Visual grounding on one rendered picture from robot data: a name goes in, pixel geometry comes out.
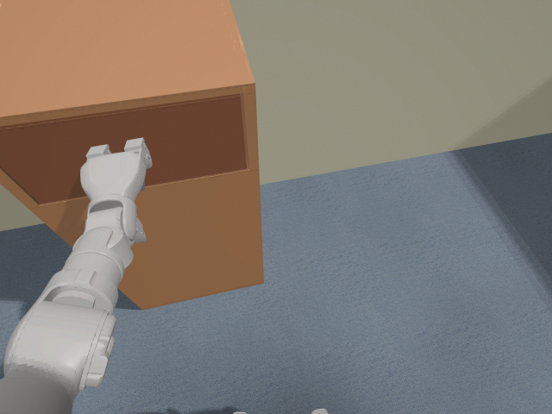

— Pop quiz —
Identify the left robot forearm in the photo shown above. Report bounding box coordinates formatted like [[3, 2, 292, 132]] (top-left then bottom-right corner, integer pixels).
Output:
[[3, 195, 136, 377]]

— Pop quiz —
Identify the left robot upper arm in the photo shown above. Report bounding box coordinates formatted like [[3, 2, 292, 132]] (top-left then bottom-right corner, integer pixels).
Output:
[[0, 300, 116, 414]]

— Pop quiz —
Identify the drawer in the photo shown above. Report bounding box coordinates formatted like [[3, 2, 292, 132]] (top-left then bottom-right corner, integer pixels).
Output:
[[0, 93, 247, 204]]

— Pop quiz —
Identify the cabinet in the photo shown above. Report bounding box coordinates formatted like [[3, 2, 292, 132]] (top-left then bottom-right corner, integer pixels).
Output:
[[0, 0, 264, 310]]

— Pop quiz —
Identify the left robot hand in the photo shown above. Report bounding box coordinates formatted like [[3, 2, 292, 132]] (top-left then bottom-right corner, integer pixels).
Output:
[[80, 137, 152, 242]]

